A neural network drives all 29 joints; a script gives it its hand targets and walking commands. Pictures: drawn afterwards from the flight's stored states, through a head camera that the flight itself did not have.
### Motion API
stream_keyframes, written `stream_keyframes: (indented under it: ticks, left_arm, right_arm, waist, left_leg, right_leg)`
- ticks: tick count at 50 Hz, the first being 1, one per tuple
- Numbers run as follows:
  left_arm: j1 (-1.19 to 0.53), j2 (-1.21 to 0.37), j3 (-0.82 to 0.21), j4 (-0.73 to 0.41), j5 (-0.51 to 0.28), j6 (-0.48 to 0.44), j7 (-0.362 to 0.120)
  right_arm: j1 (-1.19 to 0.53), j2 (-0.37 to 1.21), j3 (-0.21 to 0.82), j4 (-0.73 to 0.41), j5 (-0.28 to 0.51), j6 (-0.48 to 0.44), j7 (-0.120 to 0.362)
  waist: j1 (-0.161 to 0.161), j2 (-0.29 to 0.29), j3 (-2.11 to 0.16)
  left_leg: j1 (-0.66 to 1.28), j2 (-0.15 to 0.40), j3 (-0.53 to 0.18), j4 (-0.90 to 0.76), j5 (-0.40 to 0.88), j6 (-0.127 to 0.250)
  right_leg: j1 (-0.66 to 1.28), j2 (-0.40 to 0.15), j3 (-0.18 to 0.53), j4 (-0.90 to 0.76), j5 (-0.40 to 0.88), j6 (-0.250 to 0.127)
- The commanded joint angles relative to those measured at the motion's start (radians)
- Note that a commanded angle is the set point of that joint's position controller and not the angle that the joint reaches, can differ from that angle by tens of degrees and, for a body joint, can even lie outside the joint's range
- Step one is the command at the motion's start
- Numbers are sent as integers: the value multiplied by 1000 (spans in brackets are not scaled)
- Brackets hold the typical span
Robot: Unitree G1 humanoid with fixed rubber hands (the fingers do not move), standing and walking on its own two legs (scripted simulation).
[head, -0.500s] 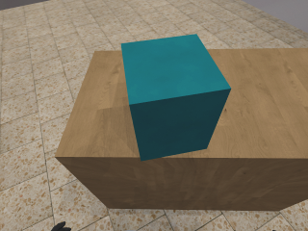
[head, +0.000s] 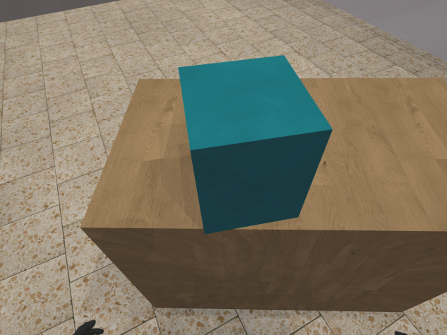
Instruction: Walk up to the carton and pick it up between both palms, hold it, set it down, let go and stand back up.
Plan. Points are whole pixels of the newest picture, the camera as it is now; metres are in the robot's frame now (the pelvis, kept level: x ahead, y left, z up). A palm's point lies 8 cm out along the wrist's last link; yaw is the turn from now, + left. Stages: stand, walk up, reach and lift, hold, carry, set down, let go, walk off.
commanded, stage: walk up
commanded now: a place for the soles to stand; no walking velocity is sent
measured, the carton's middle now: (242, 148) +0.44 +0.00 +0.08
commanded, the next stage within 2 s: reach and lift in 0.86 s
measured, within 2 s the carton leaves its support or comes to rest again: neither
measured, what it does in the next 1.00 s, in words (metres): stands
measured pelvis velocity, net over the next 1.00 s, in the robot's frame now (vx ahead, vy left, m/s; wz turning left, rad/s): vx -0.02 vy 0.00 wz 0.00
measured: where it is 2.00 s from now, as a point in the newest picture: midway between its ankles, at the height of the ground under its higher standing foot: outside the picture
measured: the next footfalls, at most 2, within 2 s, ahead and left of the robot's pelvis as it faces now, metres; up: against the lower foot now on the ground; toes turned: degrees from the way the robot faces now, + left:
none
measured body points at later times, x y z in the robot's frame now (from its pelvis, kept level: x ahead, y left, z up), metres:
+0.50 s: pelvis -0.02 +0.00 +0.00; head -0.01 +0.00 +0.45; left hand +0.08 +0.30 -0.11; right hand +0.08 -0.32 -0.11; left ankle +0.01 +0.13 -0.72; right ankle +0.02 -0.13 -0.72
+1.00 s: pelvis -0.02 +0.00 -0.01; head +0.01 -0.01 +0.44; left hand +0.09 +0.30 -0.12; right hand +0.10 -0.31 -0.12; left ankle +0.01 +0.13 -0.72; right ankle +0.02 -0.13 -0.72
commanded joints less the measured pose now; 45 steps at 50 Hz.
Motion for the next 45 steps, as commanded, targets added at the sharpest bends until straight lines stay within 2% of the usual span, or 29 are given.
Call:
stream_keyframes:
  ticks: [1, 2, 3, 5, 6, 7, 9, 11, 12, 13, 16, 18, 20, 22, 24, 25, 26, 27, 29, 31, 33, 34, 36, 39, 40, 42, 43, 44, 45]
  left_arm:
    - [-110, 244, 45, -31, -18, -9, 8]
    - [-117, 239, 45, -38, -16, -8, 9]
    - [-115, 240, 48, -36, -16, -5, 10]
    - [-94, 227, 42, -30, -20, 0, 9]
    - [-109, 235, 46, -32, -16, -2, 9]
    - [-109, 238, 47, -27, -14, -2, 6]
    - [-104, 241, 47, -29, -14, -1, 6]
    - [-113, 242, 48, -25, -14, 1, 2]
    - [-124, 242, 49, -27, -11, 1, 2]
    - [-116, 237, 46, -32, -13, 0, 1]
    - [-136, 240, 48, -38, -10, 0, -3]
    - [-125, 249, 48, -28, -10, 3, -4]
    - [-113, 229, 46, -28, -6, 2, -4]
    - [-132, 223, 44, -33, -4, 4, -6]
    - [-114, 238, 52, -31, -6, 0, -7]
    - [-117, 237, 47, -32, -3, 0, -7]
    - [-105, 226, 44, -27, -11, -1, -4]
    - [-106, 235, 48, -28, -6, -1, -3]
    - [-112, 236, 50, -33, -9, -1, -3]
    - [-120, 242, 46, -31, -5, -1, -4]
    - [-120, 235, 48, -39, -9, 1, -3]
    - [-118, 238, 47, -38, -12, 1, -4]
    - [-127, 229, 44, -41, -16, 1, -4]
    - [-105, 232, 45, -41, -13, 2, -4]
    - [-106, 226, 47, -40, -15, 2, -2]
    - [-103, 234, 49, -33, -11, 4, -2]
    - [-103, 234, 45, -36, -10, 2, -4]
    - [-395, 150, 10, -337, 4, 201, 50]
    - [-342, 114, 5, -355, -5, 293, 77]
  right_arm:
    - [-73, -211, -61, -31, 14, -36, -18]
    - [-59, -213, -60, -32, 13, -35, -20]
    - [-50, -208, -64, -31, 13, -37, -22]
    - [-73, -224, -64, -44, 9, -34, -22]
    - [-70, -209, -63, -36, 11, -32, -21]
    - [-69, -211, -64, -40, 12, -33, -20]
    - [-75, -213, -66, -44, 13, -31, -20]
    - [-81, -208, -62, -35, 9, -32, -22]
    - [-66, -213, -61, -36, 12, -30, -20]
    - [-76, -210, -65, -38, 11, -29, -20]
    - [-62, -212, -66, -25, 10, -31, -19]
    - [-79, -210, -64, -30, 12, -30, -16]
    - [-81, -213, -63, -38, 10, -32, -13]
    - [-71, -222, -65, -26, 5, -32, -15]
    - [-67, -219, -69, -25, 7, -31, -14]
    - [-64, -221, -65, -26, 7, -31, -14]
    - [-76, -218, -62, -30, 9, -33, -14]
    - [-75, -209, -65, -29, 6, -32, -14]
    - [-70, -215, -57, -27, 12, -32, -15]
    - [-81, -216, -63, -28, 14, -34, -14]
    - [-64, -214, -63, -26, 9, -34, -15]
    - [-68, -212, -61, -19, 10, -35, -13]
    - [-71, -212, -62, -28, 7, -38, -15]
    - [-72, -220, -61, -35, 9, -39, -17]
    - [-90, -213, -60, -32, 5, -38, -16]
    - [-92, -214, -57, -41, 12, -36, -18]
    - [-78, -222, -62, -40, 10, -36, -17]
    - [-304, -46, -187, -4, -131, -196, 24]
    - [-281, -124, -193, 9, -110, -201, 59]
  waist:
    - [-6, 1, -125]
    - [-16, -26, -133]
    - [-13, -18, -121]
    - [-2, 0, -121]
    - [-6, -38, -106]
    - [-8, 1, -108]
    - [-8, -6, -105]
    - [-5, -21, -71]
    - [-12, -32, -68]
    - [-2, -24, -71]
    - [-15, -4, -53]
    - [-17, -33, -36]
    - [-8, -4, -28]
    - [-12, -27, -14]
    - [-12, -32, -42]
    - [-16, -5, -52]
    - [-1, 11, -46]
    - [-10, 8, -47]
    - [-5, -33, -52]
    - [-9, -45, -37]
    - [-14, -11, -58]
    - [-11, -25, -50]
    - [-9, 9, -77]
    - [-6, -4, -93]
    - [3, 36, -100]
    - [-2, -13, -82]
    - [-9, -15, -70]
    - [-60, 13, -94]
    - [-64, 100, -10]
  left_leg:
    - [-9, 105, -116, -133, 292, 73]
    - [-3, 107, -126, -129, 299, 78]
    - [-3, 108, -133, -128, 317, 83]
    - [-22, 120, -140, -136, 248, 90]
    - [-24, 108, -127, -137, 239, 85]
    - [-22, 108, -132, -137, 246, 82]
    - [-39, 106, -133, -161, 165, 78]
    - [-83, 114, -157, -175, 158, 85]
    - [-76, 105, -146, -175, 125, 85]
    - [-72, 99, -144, -174, 86, 81]
    - [-75, 95, -149, -191, 59, 75]
    - [-74, 97, -162, -208, 9, 80]
    - [-103, 102, -168, -222, -26, 85]
    - [-97, 101, -173, -225, -56, 84]
    - [-80, 99, -156, -218, -22, 79]
    - [-85, 103, -162, -220, -19, 80]
    - [-107, 102, -171, -219, -18, 80]
    - [-98, 94, -165, -220, 1, 76]
    - [-108, 99, -165, -211, 7, 81]
    - [-85, 88, -145, -196, 26, 76]
    - [-64, 92, -140, -185, 45, 77]
    - [-82, 101, -155, -201, 57, 77]
    - [-62, 105, -176, -205, 88, 85]
    - [-66, 121, -177, -194, 126, 91]
    - [-83, 126, -176, -205, 120, 93]
    - [-89, 114, -169, -194, 93, 88]
    - [-92, 110, -155, -188, 90, 87]
    - [-202, 36, 74, -77, -207, -17]
    - [-325, 88, 52, -122, -396, 36]
  right_leg:
    - [50, -98, 101, -125, 267, -94]
    - [49, -92, 84, -108, 275, -91]
    - [37, -86, 91, -102, 288, -94]
    - [48, -77, 85, -125, 231, -86]
    - [34, -86, 97, -127, 211, -94]
    - [31, -89, 104, -139, 218, -93]
    - [34, -91, 107, -147, 163, -98]
    - [38, -83, 102, -162, 134, -87]
    - [23, -89, 110, -169, 102, -97]
    - [25, -98, 124, -191, 68, -99]
    - [0, -96, 124, -199, 9, -97]
    - [-27, -87, 124, -213, -37, -93]
    - [-19, -79, 117, -200, -41, -94]
    - [-35, -77, 125, -212, -89, -96]
    - [-20, -75, 121, -216, -64, -91]
    - [-9, -82, 120, -204, -47, -93]
    - [16, -74, 117, -197, -12, -88]
    - [6, -85, 114, -199, -10, -93]
    - [27, -86, 117, -202, -17, -90]
    - [-14, -94, 132, -215, -25, -95]
    - [-15, -94, 130, -202, 11, -94]
    - [-3, -89, 122, -190, 27, -88]
    - [5, -82, 109, -167, 24, -89]
    - [23, -69, 89, -133, 92, -84]
    - [43, -69, 99, -133, 80, -86]
    - [33, -75, 108, -162, 97, -89]
    - [28, -83, 122, -173, 94, -92]
    - [-117, 34, -143, -20, -173, -56]
    - [-25, 52, -149, 90, -165, -63]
